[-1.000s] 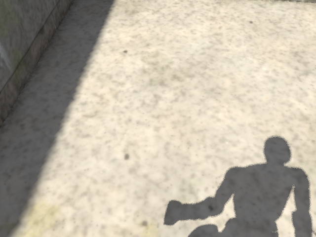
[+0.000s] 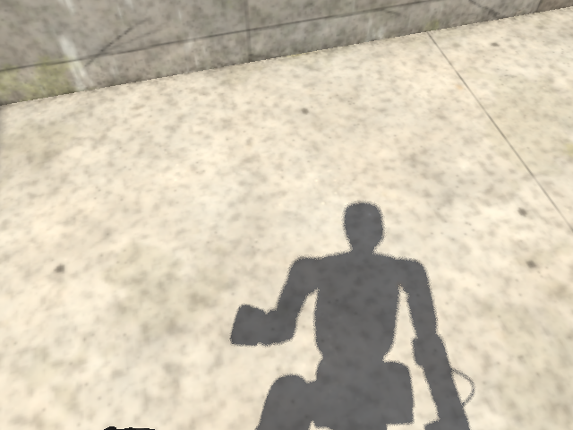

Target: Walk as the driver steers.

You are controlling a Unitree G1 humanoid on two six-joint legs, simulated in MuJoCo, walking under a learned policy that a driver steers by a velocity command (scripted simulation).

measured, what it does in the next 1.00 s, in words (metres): walks ahead, turning left: left foot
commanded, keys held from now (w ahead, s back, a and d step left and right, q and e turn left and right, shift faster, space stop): w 0.12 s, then w+q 0.66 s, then w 0.22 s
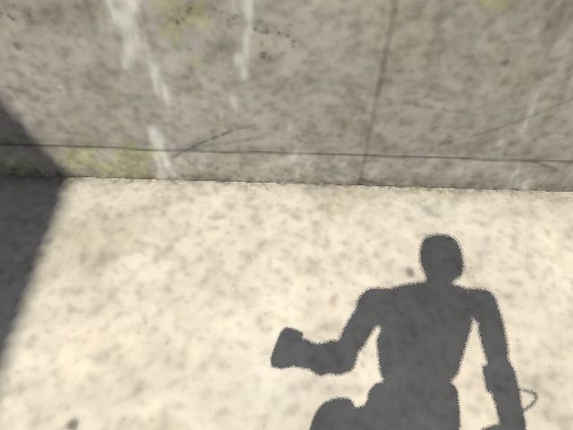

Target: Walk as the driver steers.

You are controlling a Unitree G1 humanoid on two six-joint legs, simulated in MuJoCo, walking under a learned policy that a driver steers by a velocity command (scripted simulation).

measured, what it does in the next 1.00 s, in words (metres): walks ahead: right foot, then left foot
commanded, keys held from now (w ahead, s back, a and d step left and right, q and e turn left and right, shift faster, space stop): w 0.50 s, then no key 0.50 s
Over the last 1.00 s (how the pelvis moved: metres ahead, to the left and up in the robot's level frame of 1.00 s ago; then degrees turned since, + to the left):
0.55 0.03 0.02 18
